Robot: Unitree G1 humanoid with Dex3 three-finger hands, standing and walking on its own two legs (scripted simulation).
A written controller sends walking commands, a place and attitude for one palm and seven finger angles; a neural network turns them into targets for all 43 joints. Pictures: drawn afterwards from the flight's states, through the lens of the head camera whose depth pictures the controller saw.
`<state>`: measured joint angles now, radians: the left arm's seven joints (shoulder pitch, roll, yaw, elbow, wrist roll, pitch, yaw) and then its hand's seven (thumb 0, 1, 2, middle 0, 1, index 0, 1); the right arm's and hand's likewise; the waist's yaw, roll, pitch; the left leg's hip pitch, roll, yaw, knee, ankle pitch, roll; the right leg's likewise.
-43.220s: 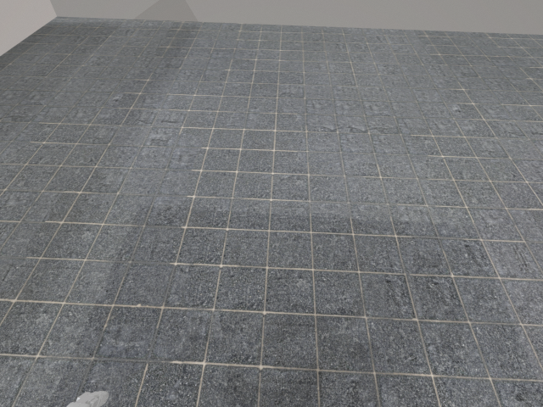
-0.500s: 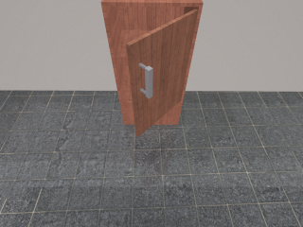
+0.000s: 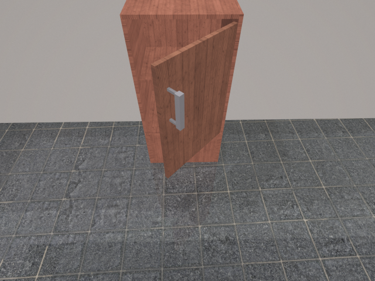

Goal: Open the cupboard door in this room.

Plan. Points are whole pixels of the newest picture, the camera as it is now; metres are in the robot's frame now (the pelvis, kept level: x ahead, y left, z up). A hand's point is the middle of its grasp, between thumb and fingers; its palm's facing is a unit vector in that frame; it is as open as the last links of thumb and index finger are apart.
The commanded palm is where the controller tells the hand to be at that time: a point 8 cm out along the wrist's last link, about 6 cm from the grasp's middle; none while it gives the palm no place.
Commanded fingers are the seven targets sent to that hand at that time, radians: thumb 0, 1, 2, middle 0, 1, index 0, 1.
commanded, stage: let the arm hang, fingers relaxed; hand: left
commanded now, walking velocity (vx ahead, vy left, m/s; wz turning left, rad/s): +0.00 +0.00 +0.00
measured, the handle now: (175, 109) +0.64 +0.07 -0.03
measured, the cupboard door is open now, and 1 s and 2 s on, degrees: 46 46 46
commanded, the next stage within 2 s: look to check the result in 0.02 s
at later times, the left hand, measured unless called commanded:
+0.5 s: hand out of the picture +0.01 +0.18 -0.17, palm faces +0.02 -0.98 -0.22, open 7.4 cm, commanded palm none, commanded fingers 0.00 0.90 0.90 -0.20 -0.30 -0.20 -0.30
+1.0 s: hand out of the picture +0.05 +0.19 -0.18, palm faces -0.06 -0.97 -0.23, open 7.4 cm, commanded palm none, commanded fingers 0.00 0.90 0.90 -0.20 -0.30 -0.20 -0.30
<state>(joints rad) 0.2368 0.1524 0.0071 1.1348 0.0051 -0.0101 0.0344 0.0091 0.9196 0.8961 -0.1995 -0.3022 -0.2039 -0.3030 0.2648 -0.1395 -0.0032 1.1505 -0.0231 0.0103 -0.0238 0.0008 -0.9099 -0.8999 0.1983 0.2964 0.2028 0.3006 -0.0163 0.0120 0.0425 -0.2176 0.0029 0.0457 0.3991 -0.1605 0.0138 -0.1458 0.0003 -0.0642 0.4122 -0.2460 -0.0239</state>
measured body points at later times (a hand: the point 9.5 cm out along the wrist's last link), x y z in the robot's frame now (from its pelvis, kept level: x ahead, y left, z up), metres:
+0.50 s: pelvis +0.02 +0.00 +0.00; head +0.03 -0.01 +0.45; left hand +0.01 +0.23 -0.16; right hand +0.03 -0.23 -0.16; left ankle +0.04 +0.11 -0.74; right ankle -0.01 -0.10 -0.74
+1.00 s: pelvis +0.01 -0.01 -0.01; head +0.05 -0.01 +0.44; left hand +0.06 +0.24 -0.16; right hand +0.02 -0.25 -0.17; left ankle +0.04 +0.11 -0.74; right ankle -0.01 -0.10 -0.74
